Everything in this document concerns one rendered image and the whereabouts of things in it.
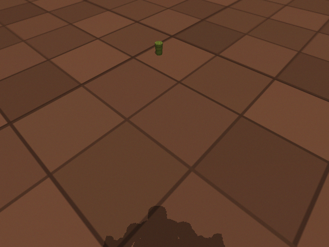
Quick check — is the cup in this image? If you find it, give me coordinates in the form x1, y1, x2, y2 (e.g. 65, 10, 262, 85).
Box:
155, 41, 163, 56

